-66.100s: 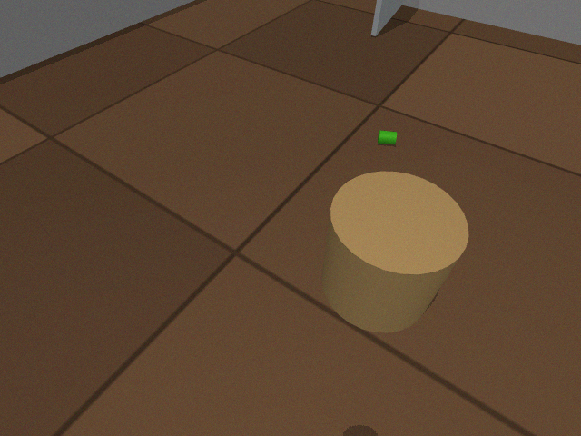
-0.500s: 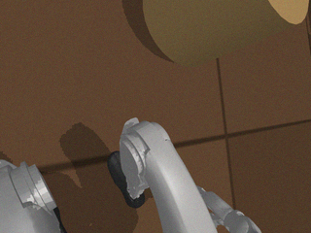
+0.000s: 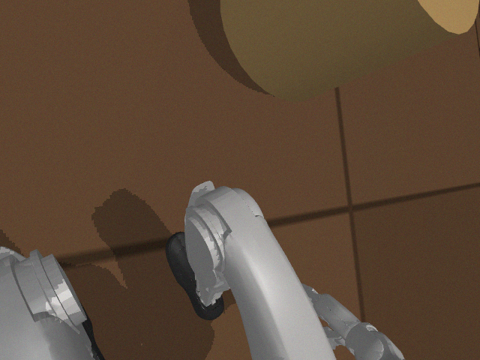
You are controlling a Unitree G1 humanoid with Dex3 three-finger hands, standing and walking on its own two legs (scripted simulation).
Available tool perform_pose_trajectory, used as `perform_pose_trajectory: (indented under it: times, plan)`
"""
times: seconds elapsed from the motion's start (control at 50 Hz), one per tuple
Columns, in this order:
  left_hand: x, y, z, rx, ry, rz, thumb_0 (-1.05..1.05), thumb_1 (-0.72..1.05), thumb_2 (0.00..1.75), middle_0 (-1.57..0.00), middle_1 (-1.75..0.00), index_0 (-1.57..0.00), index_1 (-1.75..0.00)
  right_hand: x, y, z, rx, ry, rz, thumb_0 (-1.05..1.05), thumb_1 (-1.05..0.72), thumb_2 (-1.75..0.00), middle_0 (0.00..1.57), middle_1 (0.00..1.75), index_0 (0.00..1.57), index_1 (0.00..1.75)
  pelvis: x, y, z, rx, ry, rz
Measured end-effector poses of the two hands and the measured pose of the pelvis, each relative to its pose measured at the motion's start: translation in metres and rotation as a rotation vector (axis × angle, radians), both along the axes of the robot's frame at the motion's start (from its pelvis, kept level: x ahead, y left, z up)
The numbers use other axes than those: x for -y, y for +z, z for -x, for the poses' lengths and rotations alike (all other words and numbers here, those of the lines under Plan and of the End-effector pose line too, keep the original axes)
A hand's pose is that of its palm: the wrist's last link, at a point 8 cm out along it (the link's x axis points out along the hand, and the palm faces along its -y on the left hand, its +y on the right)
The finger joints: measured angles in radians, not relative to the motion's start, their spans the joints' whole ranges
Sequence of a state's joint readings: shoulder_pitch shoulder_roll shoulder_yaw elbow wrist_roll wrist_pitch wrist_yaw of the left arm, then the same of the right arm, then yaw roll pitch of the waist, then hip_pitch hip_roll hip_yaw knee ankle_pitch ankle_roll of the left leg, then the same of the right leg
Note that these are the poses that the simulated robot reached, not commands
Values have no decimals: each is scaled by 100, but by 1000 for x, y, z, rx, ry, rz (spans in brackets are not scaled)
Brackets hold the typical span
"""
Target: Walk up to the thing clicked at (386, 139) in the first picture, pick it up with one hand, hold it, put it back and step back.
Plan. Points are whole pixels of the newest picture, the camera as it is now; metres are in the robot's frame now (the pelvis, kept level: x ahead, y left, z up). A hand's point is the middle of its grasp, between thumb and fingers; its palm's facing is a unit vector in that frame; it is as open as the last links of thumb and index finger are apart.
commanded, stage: settle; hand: left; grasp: from above
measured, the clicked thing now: out of the picture +0.46 +0.41 -0.28
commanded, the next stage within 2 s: lift in 0.82 s
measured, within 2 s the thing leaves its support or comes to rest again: leaves its support in 0.32 s
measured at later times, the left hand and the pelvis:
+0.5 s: hand out of the picture +0.46 +0.40 -0.20, palm faces -0.36 -0.16 -0.92, open 11.9 cm; pelvis +0.01 +0.00 +0.00, yaw +1 degrees
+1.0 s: hand out of the picture +0.44 +0.40 -0.14, palm faces -0.43 -0.16 -0.89, open 11.9 cm; pelvis +0.00 +0.00 +0.02, yaw +5 degrees
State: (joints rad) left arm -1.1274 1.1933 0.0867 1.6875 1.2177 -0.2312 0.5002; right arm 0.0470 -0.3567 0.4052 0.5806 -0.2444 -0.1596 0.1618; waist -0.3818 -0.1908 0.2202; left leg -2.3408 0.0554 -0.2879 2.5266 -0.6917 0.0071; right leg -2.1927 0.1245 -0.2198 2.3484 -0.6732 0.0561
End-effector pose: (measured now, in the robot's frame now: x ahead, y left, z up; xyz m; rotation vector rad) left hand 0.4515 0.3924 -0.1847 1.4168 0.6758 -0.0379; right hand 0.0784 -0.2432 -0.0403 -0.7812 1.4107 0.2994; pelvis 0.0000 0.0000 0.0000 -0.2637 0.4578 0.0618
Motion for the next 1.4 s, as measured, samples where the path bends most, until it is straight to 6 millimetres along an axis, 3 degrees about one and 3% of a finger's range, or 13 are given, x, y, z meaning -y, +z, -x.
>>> perform_pose_trajectory:
  times: [0.36, 0.68, 0.94, 1.08, 1.28, 1.4]
  plan:
    - [-4, 10, -4, 37, 6, 1, 0, -19, 56, -48, -59, -55, -53, -1, 2, -8, 3, -8, -6, 0, -91, -90, 20, 30, 20, 30, 1, 1, -4, -32, 6, 1]
    - [-20, 76, -4, -11, 13, -38, 1, -18, 54, -48, -56, -56, -50, 3, -14, -39, 88, -102, -67, 0, -90, -89, 20, 29, 20, 30, 0, 11, -7, -92, 34, -22]
    - [-8, 93, 2, -26, -62, 8, 1, -19, 55, -50, -53, -58, -48, 14, -10, -25, 46, -178, -1, 0, -89, -89, 20, 29, 20, 30, 4, 18, -2, -105, 56, -40]
    - [-10, 114, 4, 5, -44, -1, 1, -20, 54, -50, -53, -59, -47, 19, -5, -19, 57, -219, 22, 0, -89, -89, 20, 29, 20, 30, 5, 24, 0, -112, 62, -47]
    - [-10, 155, 31, -52, -15, 7, 1, -20, 55, -50, -53, -59, -46, 15, 9, -20, 80, -273, -13, 0, -90, -89, 20, 29, 20, 30, 5, 51, 3, -136, 81, -64]
    - [-7, 189, 52, -51, -40, 39, 1, -20, 54, -51, -52, -60, -45, 12, 23, -29, 107, -292, -31, 0, -90, -89, 20, 29, 20, 30, 5, 73, 4, -153, 96, -79]
